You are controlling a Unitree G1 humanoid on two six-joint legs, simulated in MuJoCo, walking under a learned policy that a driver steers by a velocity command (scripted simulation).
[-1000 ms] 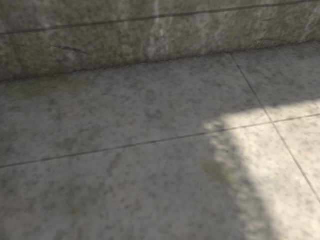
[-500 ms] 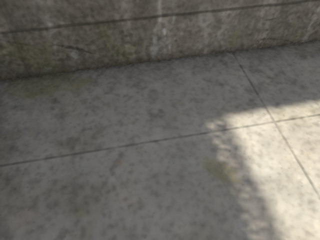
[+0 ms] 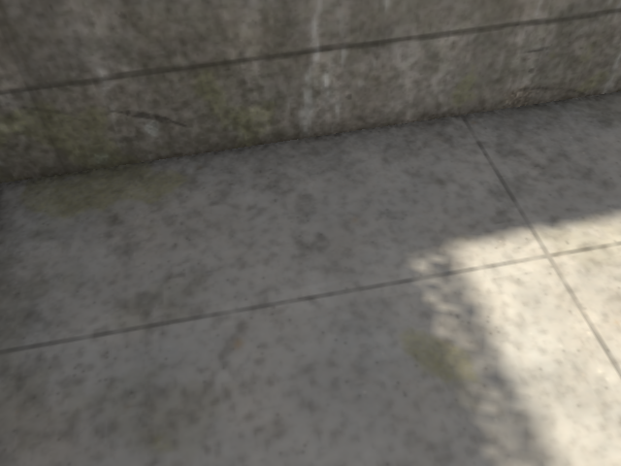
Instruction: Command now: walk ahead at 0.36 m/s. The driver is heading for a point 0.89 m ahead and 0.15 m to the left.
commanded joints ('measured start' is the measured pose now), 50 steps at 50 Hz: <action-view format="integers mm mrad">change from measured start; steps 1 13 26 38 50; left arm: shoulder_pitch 291 229 51 -128 -102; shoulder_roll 158 157 183 141 142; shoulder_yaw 21 -14 -6 6 -2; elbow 47 -10 -177 -316 -321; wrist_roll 19 26 8 34 40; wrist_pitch -25 -7 -51 49 43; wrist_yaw -11 19 11 51 31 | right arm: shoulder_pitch -170 -453 -222 -177 -115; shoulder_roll -70 -24 -172 -191 -151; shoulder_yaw -7 22 -31 -33 -1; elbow -147 -256 -282 -296 -299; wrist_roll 17 -2 -24 -25 -44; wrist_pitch -57 -41 -23 21 28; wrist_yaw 7 55 61 4 4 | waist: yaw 97 73 -35 -16 -21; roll -219 -129 -75 35 -225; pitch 82 141 -125 -118 -166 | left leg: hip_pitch -667 -450 216 -38 -169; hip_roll -18 36 228 103 -51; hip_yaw -43 97 -369 -207 -67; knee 511 -9 -349 -362 -35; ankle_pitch -97 478 780 646 11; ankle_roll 37 2 304 204 -22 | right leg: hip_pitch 395 152 -432 -297 171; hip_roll -424 -219 -77 -81 -330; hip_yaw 748 82 131 124 389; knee -383 -485 873 248 -142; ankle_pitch -210 325 -123 217 651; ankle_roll -254 -113 66 132 -185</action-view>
